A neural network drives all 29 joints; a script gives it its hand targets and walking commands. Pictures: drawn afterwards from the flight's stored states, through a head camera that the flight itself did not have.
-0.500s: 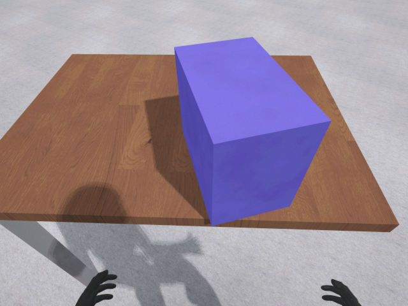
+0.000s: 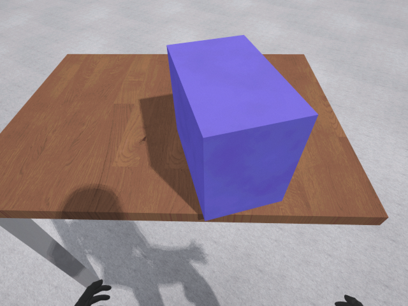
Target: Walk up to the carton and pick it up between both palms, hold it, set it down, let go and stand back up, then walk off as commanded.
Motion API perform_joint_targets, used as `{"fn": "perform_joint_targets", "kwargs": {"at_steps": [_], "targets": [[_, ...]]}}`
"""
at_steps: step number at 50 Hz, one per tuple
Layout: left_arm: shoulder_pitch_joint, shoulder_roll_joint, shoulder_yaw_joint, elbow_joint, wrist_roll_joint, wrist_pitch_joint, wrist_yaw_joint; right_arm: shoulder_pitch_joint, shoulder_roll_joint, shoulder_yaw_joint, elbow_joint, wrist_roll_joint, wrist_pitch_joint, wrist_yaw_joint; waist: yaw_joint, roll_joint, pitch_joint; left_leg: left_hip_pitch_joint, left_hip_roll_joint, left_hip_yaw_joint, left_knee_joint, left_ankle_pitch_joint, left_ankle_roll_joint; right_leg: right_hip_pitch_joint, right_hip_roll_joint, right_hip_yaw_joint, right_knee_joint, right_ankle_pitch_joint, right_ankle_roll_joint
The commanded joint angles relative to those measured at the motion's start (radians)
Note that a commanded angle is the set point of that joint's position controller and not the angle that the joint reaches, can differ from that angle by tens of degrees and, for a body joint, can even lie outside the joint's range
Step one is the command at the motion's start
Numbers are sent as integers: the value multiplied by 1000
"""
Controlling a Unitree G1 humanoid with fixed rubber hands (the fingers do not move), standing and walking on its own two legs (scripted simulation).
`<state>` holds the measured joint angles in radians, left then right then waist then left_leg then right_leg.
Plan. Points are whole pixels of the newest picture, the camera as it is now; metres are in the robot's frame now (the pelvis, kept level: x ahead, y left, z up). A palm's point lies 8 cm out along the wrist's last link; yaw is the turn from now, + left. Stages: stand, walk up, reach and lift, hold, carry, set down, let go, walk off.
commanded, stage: walk up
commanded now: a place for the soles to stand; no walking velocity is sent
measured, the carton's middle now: (225, 124) +0.43 -0.02 +0.14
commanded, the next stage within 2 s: reach and lift in 0.62 s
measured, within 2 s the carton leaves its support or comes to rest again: neither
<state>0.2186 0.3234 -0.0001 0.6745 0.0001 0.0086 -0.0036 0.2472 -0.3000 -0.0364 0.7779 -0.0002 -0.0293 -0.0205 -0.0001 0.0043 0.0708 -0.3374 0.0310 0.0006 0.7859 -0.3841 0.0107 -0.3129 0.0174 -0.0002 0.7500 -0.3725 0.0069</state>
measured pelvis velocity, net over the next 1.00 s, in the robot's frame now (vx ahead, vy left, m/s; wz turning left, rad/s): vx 0.00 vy -0.01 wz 0.00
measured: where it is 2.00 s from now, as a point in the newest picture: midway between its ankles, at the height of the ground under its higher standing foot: outside the picture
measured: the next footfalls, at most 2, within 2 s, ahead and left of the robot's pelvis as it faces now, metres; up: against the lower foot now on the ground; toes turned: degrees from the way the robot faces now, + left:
none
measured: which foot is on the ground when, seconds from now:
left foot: down 0.00-1.00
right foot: down 0.00-1.00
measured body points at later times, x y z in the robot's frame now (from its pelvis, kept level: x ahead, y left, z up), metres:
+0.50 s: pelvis +0.00 -0.01 +0.00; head +0.00 +0.00 +0.45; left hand +0.14 +0.26 -0.10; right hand +0.10 -0.31 -0.10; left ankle +0.03 +0.12 -0.71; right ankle +0.02 -0.12 -0.71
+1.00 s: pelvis +0.00 -0.01 +0.02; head +0.00 -0.01 +0.47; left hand +0.19 +0.23 -0.05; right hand +0.15 -0.29 -0.07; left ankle +0.03 +0.12 -0.71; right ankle +0.02 -0.12 -0.71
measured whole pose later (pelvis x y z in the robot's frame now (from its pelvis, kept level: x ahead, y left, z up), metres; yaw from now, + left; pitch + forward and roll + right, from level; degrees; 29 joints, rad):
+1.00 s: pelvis +0.00 -0.01 +0.02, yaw +0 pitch +0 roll +0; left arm 0.17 0.24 0.00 0.42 0.00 0.28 0.07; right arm 0.21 -0.29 -0.12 0.76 0.00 -0.16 0.12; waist 0.00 -0.01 -0.02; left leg -0.32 0.03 0.00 0.60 -0.27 -0.02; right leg -0.32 0.01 0.00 0.60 -0.29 -0.01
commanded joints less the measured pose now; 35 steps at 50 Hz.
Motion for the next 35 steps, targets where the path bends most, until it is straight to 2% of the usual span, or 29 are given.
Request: {"fn": "perform_joint_targets", "kwargs": {"at_steps": [1,2,3,4,7,8,10,11,12,13,14,15,16,17,19,20,21,22,23,24,25,26,28,30,31,32,33,34,35], "targets": [[33,263,124,17,43,-39,-11,-42,-286,-70,-77,-23,-51,-17,14,25,-90,-18,97,-196,-221,94,92,27,-91,133,-133,165,-117],[8,264,119,8,45,-40,-10,-35,-281,-66,-71,-26,-51,-15,8,11,-99,22,88,-164,-195,152,81,5,-99,152,-145,173,-121],[13,259,121,11,41,-38,-10,-27,-306,-72,-64,-27,-49,-16,18,4,-83,0,80,-163,-184,130,84,-12,-102,172,-143,179,-123],[-16,268,112,3,40,-35,-8,-17,-289,-68,-67,-19,-50,-17,-15,-18,-90,67,85,-174,-183,127,84,-61,-104,176,-140,152,-132],[-3,237,110,10,39,-25,-11,19,-323,-76,-57,-27,-56,-21,0,70,-76,66,171,-285,-253,127,142,-80,-51,93,-36,170,-96],[1,235,107,4,43,-24,-12,12,-344,-74,-64,-27,-55,-22,-4,76,-94,76,167,-281,-240,120,143,-73,-43,88,-40,166,-93],[5,237,115,11,37,-25,-17,14,-351,-83,-65,-24,-51,-22,3,36,-93,17,157,-259,-258,78,130,-26,-46,93,-58,159,-103],[10,248,115,7,37,-24,-14,-12,-352,-81,-72,-24,-51,-23,10,69,-70,22,155,-240,-249,72,121,-48,-53,98,-78,168,-107],[16,252,121,8,38,-28,-15,5,-344,-76,-59,-23,-51,-22,8,43,-83,16,136,-217,-225,92,112,-25,-61,131,-101,172,-116],[17,261,118,7,37,-29,-14,3,-327,-70,-63,-21,-51,-21,5,12,-61,12,148,-238,-226,137,119,-40,-71,129,-87,197,-115],[22,253,116,19,34,-31,-13,6,-325,-74,-63,-21,-53,-21,10,41,-81,25,126,-180,-206,152,98,-23,-72,134,-128,184,-122],[4,263,116,21,32,-32,-13,10,-317,-73,-64,-18,-53,-21,-5,-10,-78,40,104,-173,-189,137,90,-33,-83,164,-143,205,-126],[-10,253,112,8,26,-34,-13,15,-306,-64,-57,-24,-55,-21,-9,19,-67,64,102,-163,-191,158,93,-75,-92,171,-140,188,-126],[-29,258,115,8,31,-32,-15,28,-316,-72,-59,-20,-52,-21,-8,-10,-65,51,104,-166,-197,157,95,-63,-76,140,-112,219,-124],[-10,270,119,8,26,-31,-13,16,-322,-72,-54,-21,-53,-20,-1,21,-70,74,113,-158,-200,126,93,-84,-80,147,-117,162,-124],[-18,263,116,6,28,-30,-15,36,-345,-79,-47,-25,-55,-21,-12,18,-88,75,129,-190,-206,130,103,-82,-70,146,-84,200,-114],[-11,251,117,6,34,-26,-15,35,-345,-81,-52,-25,-57,-22,-14,54,-92,75,152,-230,-227,106,117,-85,-60,133,-75,153,-114],[-10,261,115,6,35,-25,-16,38,-335,-82,-57,-19,-58,-21,-12,32,-89,106,164,-263,-245,107,130,-105,-57,123,-58,143,-107],[-4,255,116,7,37,-25,-17,49,-349,-84,-50,-20,-60,-21,-13,62,-109,100,183,-279,-262,115,132,-87,-46,98,-42,137,-100],[5,235,107,19,27,-24,-16,33,-338,-72,-49,-25,-63,-23,4,106,-73,80,194,-297,-289,161,146,-115,-43,84,-26,121,-93],[8,239,111,21,30,-26,-15,11,-344,-77,-49,-18,-63,-23,11,98,-56,42,195,-294,-274,144,150,-82,-45,81,-39,131,-93],[20,240,114,17,29,-28,-17,-6,-340,-72,-62,-21,-63,-21,20,40,-70,36,185,-264,-242,168,145,-56,-48,81,-51,148,-90],[22,256,120,14,34,-34,-14,14,-327,-70,-59,-19,-64,-23,13,46,-73,22,138,-190,-195,225,104,-31,-71,131,-82,205,-116],[27,264,120,15,33,-38,-12,-3,-308,-65,-54,-16,-55,-24,14,-9,-79,17,98,-141,-153,159,77,-29,-95,198,-140,197,-149],[2,264,118,5,33,-38,-13,16,-308,-66,-62,-20,-57,-25,2,-31,-77,16,83,-128,-138,144,72,-41,-108,208,-154,196,-155],[-327,124,95,-202,34,173,31,-335,-141,-175,-22,-83,-208,32,5,24,-63,-49,-7,28,-198,-36,-11,-191,-31,-74,-142,-75,-73],[-311,151,91,-263,15,242,48,-344,-187,-207,-43,-97,-212,60,-14,8,-28,-23,1,24,-208,-80,-6,-195,-32,-70,-145,-92,-81],[-311,152,92,-276,14,290,46,-305,-190,-193,-29,-101,-205,68,-27,-64,16,23,-16,47,-165,-66,-3,-226,-43,-43,-164,-84,-84],[-297,137,92,-270,37,308,44,-261,-182,-161,-5,-104,-201,70,-31,-68,2,76,-20,45,-146,-47,-3,-243,-48,-34,-172,-70,-97]]}}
